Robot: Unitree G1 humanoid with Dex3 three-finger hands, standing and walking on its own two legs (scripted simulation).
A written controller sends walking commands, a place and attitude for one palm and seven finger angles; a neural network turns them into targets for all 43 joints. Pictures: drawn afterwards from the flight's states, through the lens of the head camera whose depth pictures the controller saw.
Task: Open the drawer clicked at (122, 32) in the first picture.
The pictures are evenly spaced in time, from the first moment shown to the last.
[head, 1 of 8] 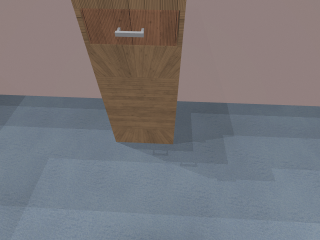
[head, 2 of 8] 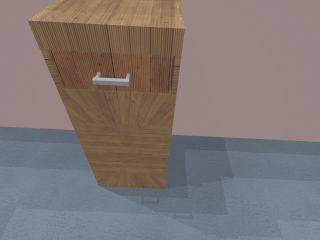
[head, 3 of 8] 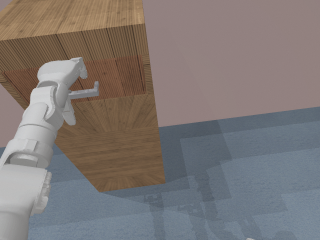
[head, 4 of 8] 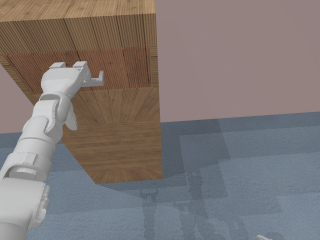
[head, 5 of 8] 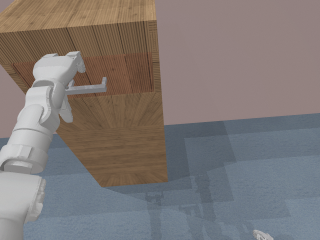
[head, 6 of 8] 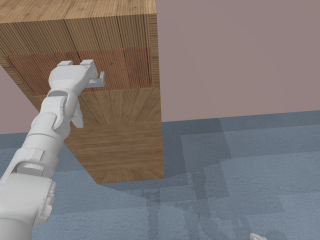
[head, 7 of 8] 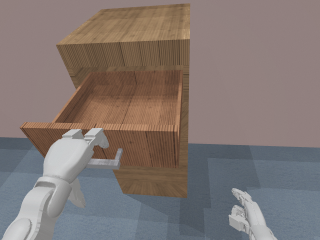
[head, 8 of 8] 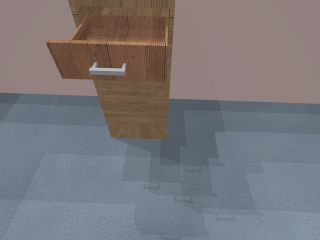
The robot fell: no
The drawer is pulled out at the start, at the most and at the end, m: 0.00 0.30 0.30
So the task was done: yes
